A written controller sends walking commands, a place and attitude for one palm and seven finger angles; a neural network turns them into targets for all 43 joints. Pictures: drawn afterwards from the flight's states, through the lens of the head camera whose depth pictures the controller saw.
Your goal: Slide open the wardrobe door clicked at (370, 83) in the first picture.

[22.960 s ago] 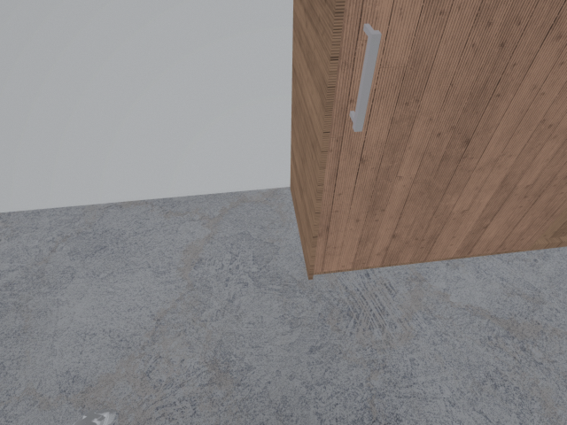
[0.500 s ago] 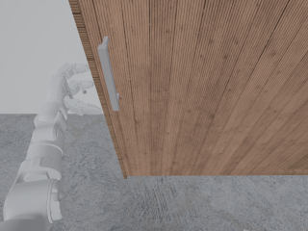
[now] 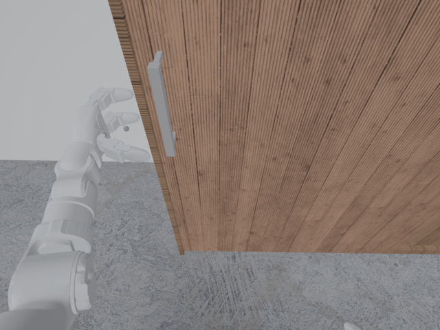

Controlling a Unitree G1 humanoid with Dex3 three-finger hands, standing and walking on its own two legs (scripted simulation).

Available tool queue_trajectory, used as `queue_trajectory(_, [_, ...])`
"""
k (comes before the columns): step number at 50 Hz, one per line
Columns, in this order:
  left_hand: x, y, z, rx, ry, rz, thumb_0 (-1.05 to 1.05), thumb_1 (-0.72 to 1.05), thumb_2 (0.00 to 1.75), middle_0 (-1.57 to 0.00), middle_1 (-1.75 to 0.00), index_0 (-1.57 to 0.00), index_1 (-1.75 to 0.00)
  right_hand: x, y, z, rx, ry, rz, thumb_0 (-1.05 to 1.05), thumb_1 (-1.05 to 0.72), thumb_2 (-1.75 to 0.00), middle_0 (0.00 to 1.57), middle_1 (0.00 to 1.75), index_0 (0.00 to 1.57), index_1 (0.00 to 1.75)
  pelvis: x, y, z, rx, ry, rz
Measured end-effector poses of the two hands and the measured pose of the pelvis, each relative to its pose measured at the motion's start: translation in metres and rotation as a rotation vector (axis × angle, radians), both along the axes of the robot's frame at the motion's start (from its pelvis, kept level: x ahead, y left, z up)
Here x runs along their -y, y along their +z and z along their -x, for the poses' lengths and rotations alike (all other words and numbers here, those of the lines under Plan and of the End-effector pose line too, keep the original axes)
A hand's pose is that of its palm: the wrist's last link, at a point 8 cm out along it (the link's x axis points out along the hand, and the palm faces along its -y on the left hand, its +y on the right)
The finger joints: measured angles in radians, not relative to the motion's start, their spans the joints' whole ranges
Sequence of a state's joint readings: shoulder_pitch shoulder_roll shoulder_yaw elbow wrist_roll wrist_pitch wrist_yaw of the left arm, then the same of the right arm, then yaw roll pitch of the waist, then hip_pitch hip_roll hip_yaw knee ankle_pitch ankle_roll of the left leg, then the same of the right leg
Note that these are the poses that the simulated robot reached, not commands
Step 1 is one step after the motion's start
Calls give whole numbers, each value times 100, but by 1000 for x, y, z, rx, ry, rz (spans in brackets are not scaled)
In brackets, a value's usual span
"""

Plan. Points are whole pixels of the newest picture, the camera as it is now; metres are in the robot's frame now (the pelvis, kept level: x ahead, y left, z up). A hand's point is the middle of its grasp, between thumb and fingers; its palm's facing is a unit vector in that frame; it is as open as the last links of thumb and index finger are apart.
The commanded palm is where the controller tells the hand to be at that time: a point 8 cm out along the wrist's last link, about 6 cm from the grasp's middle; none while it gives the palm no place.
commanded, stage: move the hooked fingers beside the handle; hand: left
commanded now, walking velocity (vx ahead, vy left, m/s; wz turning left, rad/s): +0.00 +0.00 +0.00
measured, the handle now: (165, 109) +0.51 +0.11 +0.13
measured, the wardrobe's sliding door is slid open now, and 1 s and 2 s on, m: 0.00 0.00 0.00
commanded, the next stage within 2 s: feel for the door with the fingertips in 0.04 s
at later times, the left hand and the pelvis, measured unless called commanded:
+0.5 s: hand (147, 128) +0.45 +0.14 +0.13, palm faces +0.00 -1.00 -0.01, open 14.0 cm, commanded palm +0.41 +0.19 +0.14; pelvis +0.00 +0.00 +0.00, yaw +0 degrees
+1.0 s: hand (153, 118) +0.47 +0.13 +0.14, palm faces +0.01 -1.00 -0.01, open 13.8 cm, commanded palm +0.44 +0.18 +0.14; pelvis +0.00 -0.01 +0.00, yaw +0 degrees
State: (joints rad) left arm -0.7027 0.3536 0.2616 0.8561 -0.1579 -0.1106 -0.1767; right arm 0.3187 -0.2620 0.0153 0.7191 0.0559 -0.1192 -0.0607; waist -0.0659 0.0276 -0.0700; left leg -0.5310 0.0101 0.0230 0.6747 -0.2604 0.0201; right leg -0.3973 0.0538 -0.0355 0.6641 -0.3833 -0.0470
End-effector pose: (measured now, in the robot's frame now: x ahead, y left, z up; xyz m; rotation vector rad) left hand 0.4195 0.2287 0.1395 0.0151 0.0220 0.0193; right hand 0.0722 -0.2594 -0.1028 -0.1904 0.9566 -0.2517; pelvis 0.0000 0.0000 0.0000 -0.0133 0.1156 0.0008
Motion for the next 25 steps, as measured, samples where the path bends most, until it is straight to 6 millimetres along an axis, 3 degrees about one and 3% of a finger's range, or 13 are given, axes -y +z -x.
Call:
queue_trajectory(13, [18,-2,-10,-1,-18,4,-1,-50,30,-30,-120,-30,-120,0,-1,4,-11,-5,4,1,-90,-89,21,30,20,30,-2,-1,0,-10,1,1])
queue_trajectory(25, [37,-4,-4,1,-15,4,-1,-50,30,-30,-120,-30,-120,-5,-3,-1,3,-2,-22,1,-90,-89,21,30,20,30,-1,0,-3,1,-4,-2])
